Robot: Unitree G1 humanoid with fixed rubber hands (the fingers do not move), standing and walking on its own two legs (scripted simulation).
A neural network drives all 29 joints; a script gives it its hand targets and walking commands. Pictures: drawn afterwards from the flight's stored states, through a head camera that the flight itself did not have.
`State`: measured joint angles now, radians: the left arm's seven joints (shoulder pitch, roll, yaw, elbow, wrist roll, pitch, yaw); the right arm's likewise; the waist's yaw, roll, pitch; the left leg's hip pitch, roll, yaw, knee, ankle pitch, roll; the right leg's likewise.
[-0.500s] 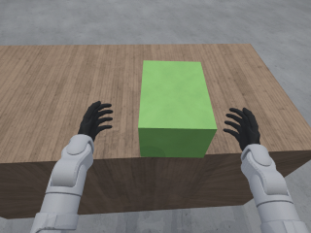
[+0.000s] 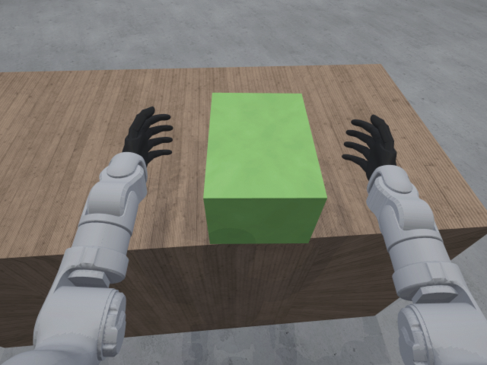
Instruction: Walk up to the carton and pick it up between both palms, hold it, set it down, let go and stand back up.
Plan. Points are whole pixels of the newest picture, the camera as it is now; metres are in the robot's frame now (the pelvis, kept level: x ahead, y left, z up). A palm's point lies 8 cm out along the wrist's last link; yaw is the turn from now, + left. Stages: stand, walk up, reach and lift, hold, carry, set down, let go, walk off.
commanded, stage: reach and lift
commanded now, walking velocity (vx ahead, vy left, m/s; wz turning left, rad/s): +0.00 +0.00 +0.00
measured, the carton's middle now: (258, 164) +0.50 -0.03 +0.01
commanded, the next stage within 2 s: none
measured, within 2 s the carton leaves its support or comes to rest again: neither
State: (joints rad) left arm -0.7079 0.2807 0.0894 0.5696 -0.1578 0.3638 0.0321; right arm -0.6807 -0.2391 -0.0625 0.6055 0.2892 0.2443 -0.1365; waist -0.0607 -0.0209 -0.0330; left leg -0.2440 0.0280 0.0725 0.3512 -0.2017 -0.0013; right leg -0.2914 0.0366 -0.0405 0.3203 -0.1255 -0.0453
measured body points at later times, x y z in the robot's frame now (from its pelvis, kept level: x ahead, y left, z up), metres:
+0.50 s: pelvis +0.00 +0.00 +0.00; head +0.05 +0.02 +0.45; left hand +0.49 +0.17 +0.15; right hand +0.46 -0.21 +0.15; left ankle -0.02 +0.12 -0.75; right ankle +0.02 -0.09 -0.75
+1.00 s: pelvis -0.01 +0.00 -0.02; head +0.07 +0.01 +0.43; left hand +0.47 +0.15 +0.05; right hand +0.44 -0.18 +0.05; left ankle -0.02 +0.12 -0.75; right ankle +0.02 -0.09 -0.75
